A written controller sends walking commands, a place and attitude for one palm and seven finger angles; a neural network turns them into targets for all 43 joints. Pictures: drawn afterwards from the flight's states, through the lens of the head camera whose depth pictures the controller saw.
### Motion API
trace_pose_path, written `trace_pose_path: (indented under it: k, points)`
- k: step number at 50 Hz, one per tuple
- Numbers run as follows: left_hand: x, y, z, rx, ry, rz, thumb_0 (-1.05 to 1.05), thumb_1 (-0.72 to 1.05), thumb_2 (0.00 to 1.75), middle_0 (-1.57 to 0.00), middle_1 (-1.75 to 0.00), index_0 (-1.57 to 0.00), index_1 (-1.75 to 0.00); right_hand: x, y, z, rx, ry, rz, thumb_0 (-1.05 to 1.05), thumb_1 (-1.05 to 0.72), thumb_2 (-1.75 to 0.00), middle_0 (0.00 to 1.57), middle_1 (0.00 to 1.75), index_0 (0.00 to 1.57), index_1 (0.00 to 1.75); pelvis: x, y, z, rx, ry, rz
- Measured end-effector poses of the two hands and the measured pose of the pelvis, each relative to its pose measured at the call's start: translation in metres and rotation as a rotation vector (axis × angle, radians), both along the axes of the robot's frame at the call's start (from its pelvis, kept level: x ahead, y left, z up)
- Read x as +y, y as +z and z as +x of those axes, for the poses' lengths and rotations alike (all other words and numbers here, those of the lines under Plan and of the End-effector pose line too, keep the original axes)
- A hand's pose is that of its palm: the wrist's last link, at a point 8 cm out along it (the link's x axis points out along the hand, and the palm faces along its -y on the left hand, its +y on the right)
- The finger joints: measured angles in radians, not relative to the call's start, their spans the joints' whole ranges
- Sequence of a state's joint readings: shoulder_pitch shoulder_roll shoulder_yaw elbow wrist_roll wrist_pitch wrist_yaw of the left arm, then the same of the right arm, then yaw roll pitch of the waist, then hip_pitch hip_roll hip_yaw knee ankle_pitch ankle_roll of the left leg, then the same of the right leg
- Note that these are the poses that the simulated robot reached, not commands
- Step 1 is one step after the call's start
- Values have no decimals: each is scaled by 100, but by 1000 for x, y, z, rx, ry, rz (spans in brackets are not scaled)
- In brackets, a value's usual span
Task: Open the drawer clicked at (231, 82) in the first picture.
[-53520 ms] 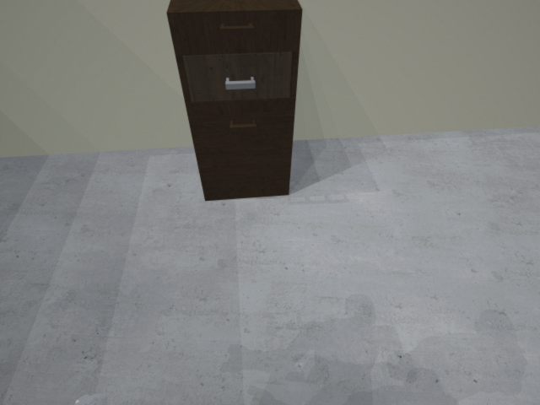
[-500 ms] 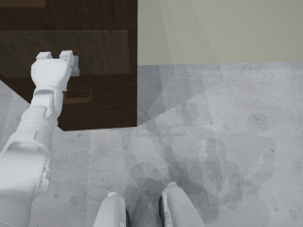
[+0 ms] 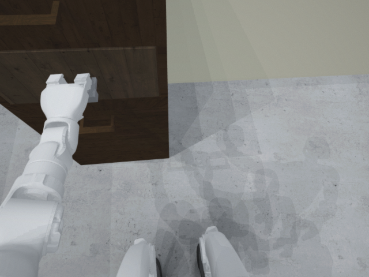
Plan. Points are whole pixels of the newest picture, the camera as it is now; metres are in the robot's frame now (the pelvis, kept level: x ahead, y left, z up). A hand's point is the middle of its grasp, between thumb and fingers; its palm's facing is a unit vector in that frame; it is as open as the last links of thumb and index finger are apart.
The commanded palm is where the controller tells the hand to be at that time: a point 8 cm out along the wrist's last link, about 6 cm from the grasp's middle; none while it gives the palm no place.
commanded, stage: pull the drawer open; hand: left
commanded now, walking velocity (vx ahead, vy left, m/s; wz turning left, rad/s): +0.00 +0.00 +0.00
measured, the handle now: (73, 89) +0.54 +0.22 -0.01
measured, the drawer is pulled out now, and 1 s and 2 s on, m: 0.00 0.03 0.21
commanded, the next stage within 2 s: none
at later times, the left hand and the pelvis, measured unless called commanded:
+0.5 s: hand (74, 119) +0.47 +0.22 -0.04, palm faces -0.05 -0.03 -1.00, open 5.3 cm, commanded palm +0.46 +0.21 +0.01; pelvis +0.04 +0.00 +0.02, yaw +1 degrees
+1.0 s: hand (75, 126) +0.45 +0.22 -0.03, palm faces -0.06 -0.05 -1.00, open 5.6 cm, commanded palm +0.41 +0.22 +0.01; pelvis +0.00 +0.00 +0.01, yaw -1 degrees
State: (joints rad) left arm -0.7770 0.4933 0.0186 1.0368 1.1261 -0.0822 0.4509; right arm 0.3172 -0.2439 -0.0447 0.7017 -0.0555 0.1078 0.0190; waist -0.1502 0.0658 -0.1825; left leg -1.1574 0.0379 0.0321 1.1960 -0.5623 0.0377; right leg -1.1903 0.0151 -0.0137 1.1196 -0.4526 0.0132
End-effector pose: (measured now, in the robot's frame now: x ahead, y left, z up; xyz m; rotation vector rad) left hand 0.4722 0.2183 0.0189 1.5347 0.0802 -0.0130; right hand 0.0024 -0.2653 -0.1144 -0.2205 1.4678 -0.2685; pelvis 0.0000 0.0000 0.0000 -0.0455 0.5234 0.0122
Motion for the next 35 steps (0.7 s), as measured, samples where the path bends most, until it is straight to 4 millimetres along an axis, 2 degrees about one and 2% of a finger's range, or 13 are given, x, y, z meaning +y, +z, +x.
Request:
trace_pose_path:
  k: [7,19,23,29,35]
  points:
    - [0,0,-6,-2,-2,-6,1,77,79,-31,-135,-40,-135,4,5,21,-10,-1,16,1,-91,-90,21,30,21,30,3,8,14,-7,-10,4]
    - [0,1,-21,9,-2,-17,1,77,78,-30,-135,-40,-133,6,16,78,-89,34,27,1,-91,-90,21,30,21,30,5,22,37,-28,-20,8]
    - [2,0,-21,-2,-12,-5,0,76,80,-31,-135,-40,-134,5,15,93,-105,72,16,1,-91,-90,21,30,21,30,4,22,41,-27,-4,7]
    - [3,-3,-15,-32,-7,7,0,77,84,-35,-135,-41,-134,-1,5,98,-104,103,0,0,-91,-90,21,30,21,30,2,12,34,-16,21,3]
    - [1,-1,-15,-15,11,9,1,76,83,-35,-133,-41,-134,-2,1,80,-95,93,6,0,-91,-90,20,30,21,30,-2,8,20,-21,23,3]
